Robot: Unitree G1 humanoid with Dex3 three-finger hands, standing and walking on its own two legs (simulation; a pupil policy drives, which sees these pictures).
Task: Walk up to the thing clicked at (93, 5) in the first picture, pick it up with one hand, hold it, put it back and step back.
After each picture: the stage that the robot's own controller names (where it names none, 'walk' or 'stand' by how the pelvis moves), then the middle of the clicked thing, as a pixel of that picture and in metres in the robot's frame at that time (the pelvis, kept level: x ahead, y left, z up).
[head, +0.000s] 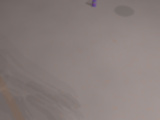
stand; (94, 2) +2.30 -0.15 -0.72
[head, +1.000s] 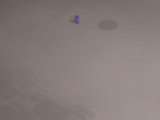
walk; (77, 19) +2.12 +0.22 -0.70
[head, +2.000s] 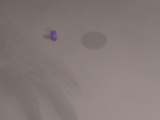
walk; (54, 35) +1.42 +0.43 -0.72
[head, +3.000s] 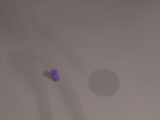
walk; (54, 75) +0.91 +0.37 -0.72
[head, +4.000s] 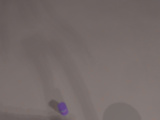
walk; (63, 109) +0.56 +0.27 -0.71
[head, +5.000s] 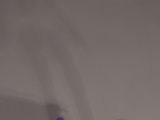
stand; out of the picture +0.41 +0.23 -0.70
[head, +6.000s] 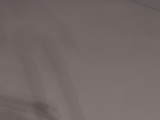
stand; out of the picture +0.35 +0.21 -0.72
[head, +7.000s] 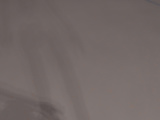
stand; out of the picture +0.36 +0.20 -0.72
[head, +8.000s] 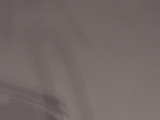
stand; out of the picture +0.39 +0.19 -0.71
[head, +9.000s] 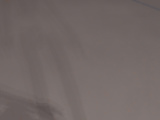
stand; out of the picture +0.34 +0.23 -0.73
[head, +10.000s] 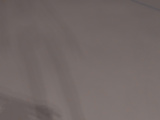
stand; out of the picture +0.34 +0.23 -0.73
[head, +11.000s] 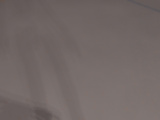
go down; out of the picture +0.34 +0.23 -0.73
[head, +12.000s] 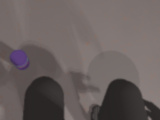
go down; (20, 60) +0.42 +0.26 -0.32
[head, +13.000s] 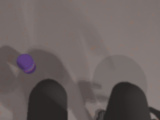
approach; (27, 64) +0.41 +0.26 -0.31
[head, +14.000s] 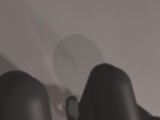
close in; out of the picture +0.40 +0.30 -0.22
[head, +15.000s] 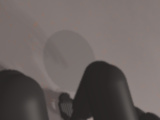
close; out of the picture +0.39 +0.30 -0.22
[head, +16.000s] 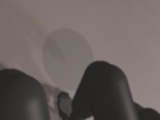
lift; out of the picture +0.38 +0.30 -0.22
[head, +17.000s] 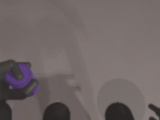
lift; (24, 81) +0.33 +0.21 -0.02
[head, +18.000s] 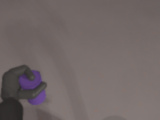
hold; (33, 88) +0.33 +0.19 -0.01
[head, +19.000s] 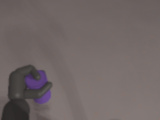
hold; (39, 87) +0.34 +0.17 +0.00
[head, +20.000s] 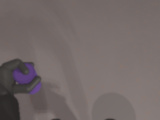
crouch; (28, 79) +0.36 +0.20 -0.06
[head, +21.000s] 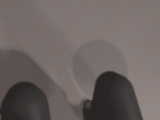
lower; out of the picture +0.46 +0.31 -0.12
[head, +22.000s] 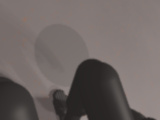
lower; out of the picture +0.41 +0.31 -0.23
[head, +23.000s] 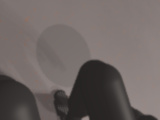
lower; out of the picture +0.41 +0.31 -0.22
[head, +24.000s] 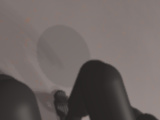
lower; out of the picture +0.41 +0.31 -0.22
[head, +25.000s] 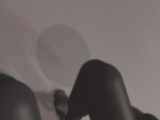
lower; out of the picture +0.41 +0.31 -0.22
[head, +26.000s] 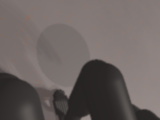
open; out of the picture +0.39 +0.30 -0.23
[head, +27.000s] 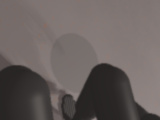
stand; out of the picture +0.40 +0.28 -0.23
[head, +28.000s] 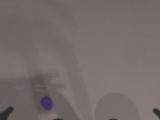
stand; (47, 103) +0.38 +0.22 -0.56
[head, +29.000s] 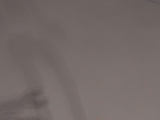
stand; out of the picture +0.37 +0.22 -0.66
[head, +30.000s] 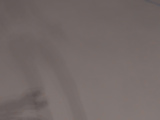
stand; out of the picture +0.37 +0.22 -0.67
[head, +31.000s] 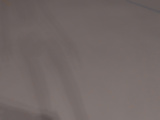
stand; out of the picture +0.39 +0.20 -0.72
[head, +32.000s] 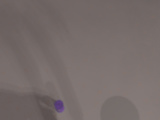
walk; (59, 106) +0.43 +0.16 -0.70
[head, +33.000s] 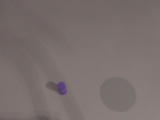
walk; (62, 88) +0.62 +0.23 -0.70
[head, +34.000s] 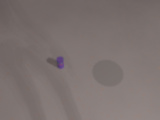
stand; (60, 62) +0.96 +0.23 -0.70
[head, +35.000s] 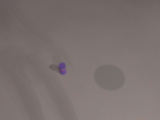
stand; (62, 68) +0.96 +0.23 -0.72
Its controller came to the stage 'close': yes
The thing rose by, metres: 0.71
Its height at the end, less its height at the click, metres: +0.00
